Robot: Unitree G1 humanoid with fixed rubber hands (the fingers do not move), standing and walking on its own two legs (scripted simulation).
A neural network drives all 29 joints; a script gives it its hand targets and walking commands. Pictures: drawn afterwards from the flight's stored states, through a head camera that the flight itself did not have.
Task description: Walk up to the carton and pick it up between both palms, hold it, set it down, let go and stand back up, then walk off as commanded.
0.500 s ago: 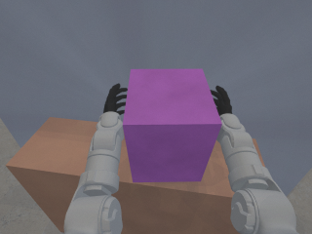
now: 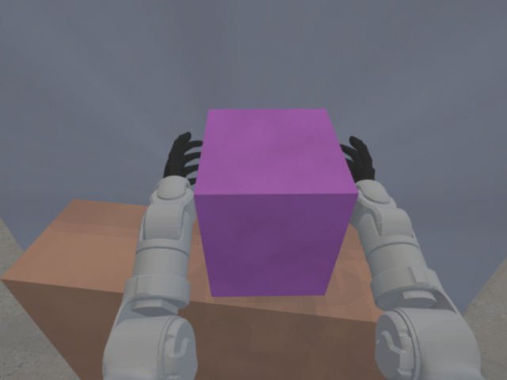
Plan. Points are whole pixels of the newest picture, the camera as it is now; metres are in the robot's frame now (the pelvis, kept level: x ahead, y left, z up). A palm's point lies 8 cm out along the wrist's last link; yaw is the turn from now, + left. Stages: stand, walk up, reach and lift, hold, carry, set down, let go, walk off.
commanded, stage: reach and lift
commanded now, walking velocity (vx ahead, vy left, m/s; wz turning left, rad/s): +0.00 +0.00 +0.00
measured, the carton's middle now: (267, 204) +0.39 +0.03 +0.13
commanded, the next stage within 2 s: hold in 0.50 s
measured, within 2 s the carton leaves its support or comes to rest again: neither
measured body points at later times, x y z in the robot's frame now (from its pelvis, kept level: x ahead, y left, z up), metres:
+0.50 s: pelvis +0.00 +0.00 +0.00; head -0.06 +0.01 +0.45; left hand +0.39 +0.17 +0.20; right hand +0.41 -0.12 +0.20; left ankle +0.00 +0.11 -0.75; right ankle +0.05 -0.13 -0.75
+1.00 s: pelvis +0.00 +0.00 +0.00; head -0.07 +0.01 +0.44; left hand +0.37 +0.17 +0.23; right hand +0.39 -0.12 +0.22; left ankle +0.00 +0.11 -0.75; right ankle +0.05 -0.13 -0.75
